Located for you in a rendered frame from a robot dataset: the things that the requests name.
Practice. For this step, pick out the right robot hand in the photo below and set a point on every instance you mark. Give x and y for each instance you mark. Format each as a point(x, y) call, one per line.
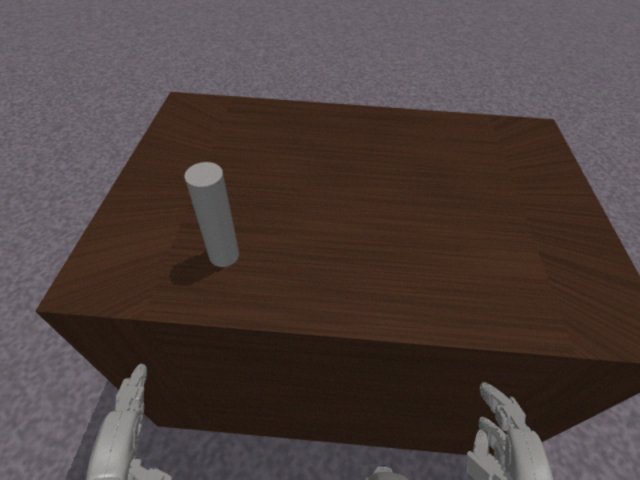
point(518, 455)

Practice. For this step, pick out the left robot hand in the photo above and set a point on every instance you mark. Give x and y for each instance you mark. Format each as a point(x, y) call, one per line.
point(114, 452)

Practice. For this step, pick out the can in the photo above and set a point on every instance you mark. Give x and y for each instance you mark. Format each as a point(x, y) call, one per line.
point(206, 186)

